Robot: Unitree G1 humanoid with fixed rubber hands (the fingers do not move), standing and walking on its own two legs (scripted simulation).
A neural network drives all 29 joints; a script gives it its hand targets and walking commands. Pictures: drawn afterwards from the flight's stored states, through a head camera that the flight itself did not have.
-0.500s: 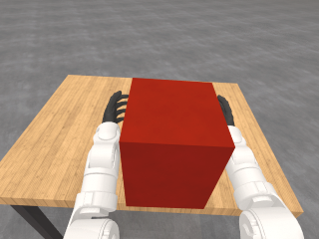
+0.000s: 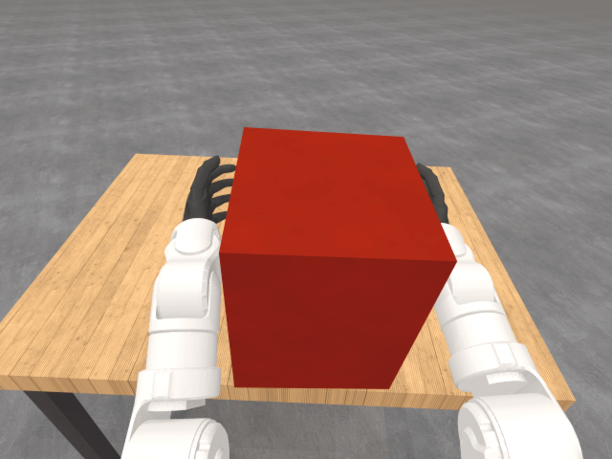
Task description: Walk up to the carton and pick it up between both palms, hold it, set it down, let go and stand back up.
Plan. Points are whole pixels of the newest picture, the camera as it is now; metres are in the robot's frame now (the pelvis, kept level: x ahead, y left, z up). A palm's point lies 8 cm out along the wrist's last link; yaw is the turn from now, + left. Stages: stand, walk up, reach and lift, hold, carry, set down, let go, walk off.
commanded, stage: reach and lift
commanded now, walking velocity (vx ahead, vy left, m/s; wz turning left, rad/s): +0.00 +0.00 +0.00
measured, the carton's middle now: (318, 262) +0.33 +0.01 +0.15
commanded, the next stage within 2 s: hold in 1.10 s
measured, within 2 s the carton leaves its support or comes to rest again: neither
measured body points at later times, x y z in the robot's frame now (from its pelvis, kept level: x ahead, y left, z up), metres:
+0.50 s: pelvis +0.02 +0.00 +0.00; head -0.06 +0.02 +0.44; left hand +0.38 +0.16 +0.27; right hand +0.41 -0.13 +0.25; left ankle +0.00 +0.11 -0.75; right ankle +0.03 -0.11 -0.75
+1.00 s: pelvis +0.01 +0.00 +0.00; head -0.10 +0.02 +0.44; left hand +0.36 +0.16 +0.28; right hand +0.38 -0.14 +0.26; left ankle +0.00 +0.11 -0.75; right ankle +0.03 -0.11 -0.75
